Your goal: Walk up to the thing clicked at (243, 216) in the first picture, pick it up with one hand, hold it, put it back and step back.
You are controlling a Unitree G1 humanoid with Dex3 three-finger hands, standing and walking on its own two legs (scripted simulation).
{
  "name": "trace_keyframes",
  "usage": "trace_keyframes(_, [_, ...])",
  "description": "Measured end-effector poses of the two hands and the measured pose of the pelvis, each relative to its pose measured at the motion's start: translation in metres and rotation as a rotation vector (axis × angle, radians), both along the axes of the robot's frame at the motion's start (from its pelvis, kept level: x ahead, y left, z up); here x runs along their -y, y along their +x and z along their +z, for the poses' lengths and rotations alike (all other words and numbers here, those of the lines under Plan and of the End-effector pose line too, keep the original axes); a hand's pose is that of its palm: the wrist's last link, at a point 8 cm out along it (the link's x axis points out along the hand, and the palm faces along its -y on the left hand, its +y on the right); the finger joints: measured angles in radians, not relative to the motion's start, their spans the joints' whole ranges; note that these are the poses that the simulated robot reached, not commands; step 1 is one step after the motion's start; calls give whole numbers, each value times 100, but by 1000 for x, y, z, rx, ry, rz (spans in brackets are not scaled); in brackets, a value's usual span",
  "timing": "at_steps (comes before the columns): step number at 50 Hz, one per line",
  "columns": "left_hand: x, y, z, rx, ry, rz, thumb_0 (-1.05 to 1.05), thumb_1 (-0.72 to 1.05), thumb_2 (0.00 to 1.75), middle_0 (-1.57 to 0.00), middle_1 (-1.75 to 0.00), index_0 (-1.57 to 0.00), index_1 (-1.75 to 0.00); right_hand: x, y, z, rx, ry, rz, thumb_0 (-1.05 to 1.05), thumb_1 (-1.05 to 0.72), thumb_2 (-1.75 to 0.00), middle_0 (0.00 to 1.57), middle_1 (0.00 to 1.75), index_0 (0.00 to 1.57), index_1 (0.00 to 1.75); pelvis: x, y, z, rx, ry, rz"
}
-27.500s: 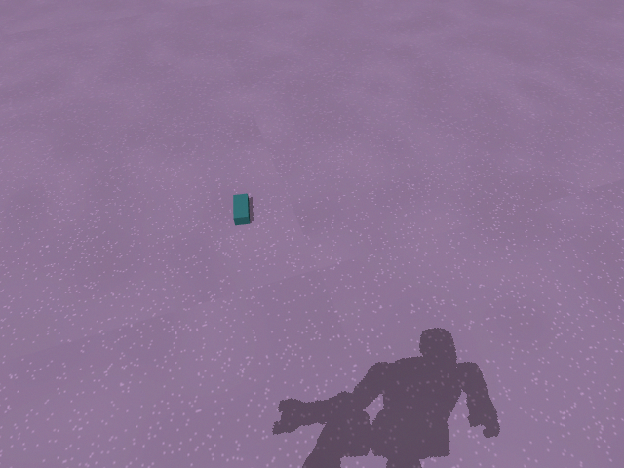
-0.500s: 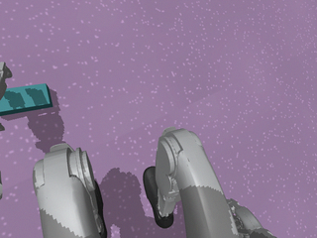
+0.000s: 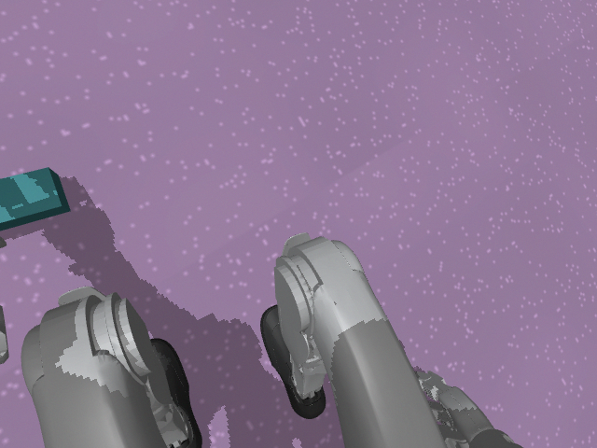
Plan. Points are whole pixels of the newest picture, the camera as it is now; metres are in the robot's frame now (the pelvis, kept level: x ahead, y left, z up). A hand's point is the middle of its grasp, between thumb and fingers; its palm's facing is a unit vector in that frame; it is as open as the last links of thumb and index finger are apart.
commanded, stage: rest palm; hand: left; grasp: from above
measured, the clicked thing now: (7, 203) +0.47 +0.32 -0.30
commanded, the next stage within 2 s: close in 1.84 s
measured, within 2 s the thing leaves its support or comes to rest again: neither
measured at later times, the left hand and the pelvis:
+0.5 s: hand (5, 211) +0.44 +0.31 -0.24, palm faces -0.42 -0.10 -0.90, open 14.2 cm; pelvis +0.00 +0.01 -0.01, yaw -3 degrees
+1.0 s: hand out of the picture +0.45 +0.32 -0.26, palm faces -0.51 -0.16 -0.85, open 14.2 cm; pelvis +0.01 +0.01 -0.01, yaw -4 degrees
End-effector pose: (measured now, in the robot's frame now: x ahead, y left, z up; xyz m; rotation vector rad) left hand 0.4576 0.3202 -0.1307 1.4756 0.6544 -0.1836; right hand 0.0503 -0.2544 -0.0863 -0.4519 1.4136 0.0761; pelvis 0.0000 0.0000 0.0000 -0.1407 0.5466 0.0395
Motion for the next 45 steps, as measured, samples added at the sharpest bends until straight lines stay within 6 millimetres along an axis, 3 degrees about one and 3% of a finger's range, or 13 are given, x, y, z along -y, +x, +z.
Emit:
trace_keyframes(8, [-34, -12, -8, 8, -32, -73, 0, -53, 96, -9, -105, -9, -104, 4, 18, 4, -38, -69, 72, 1, -91, -89, 20, 30, 20, 30, -3, 3, -3, 7, -22, 12])
trace_keyframes(12, [-30, -14, -16, 8, -60, -127, 0, -54, 98, -8, -102, -8, -102, 4, 30, 10, -41, -92, 98, 1, -91, -90, 20, 30, 20, 30, -6, 6, -2, 7, -37, 12])
trace_keyframes(19, [-6, -16, -40, 40, -121, -186, 0, -55, 100, -8, -99, -7, -100, -2, 42, 20, -5, -110, 143, 0, -90, -90, 20, 30, 20, 30, -9, 6, -2, 23, -61, 1])
trace_keyframes(31, [15, 1, -58, 141, -22, -176, 0, -50, 97, -8, -99, -8, -99, -7, 14, 15, -34, -62, 160, 0, -90, -89, 20, 30, 20, 30, -10, 3, -15, 40, -68, -18])
trace_keyframes(37, [6, 11, -63, 109, -17, -41, 0, -50, 96, -8, -100, -8, -99, -13, -1, 14, -39, -16, 136, 1, -90, -90, 20, 30, 20, 30, -11, 4, -16, 42, -70, -29])
trace_keyframes(45, [-10, 2, -75, 2, -40, 7, 0, -51, 96, -8, -100, -8, -100, -19, -11, 13, -95, 9, 106, 1, -91, -90, 20, 30, 20, 30, -8, 8, -14, 39, -65, -29])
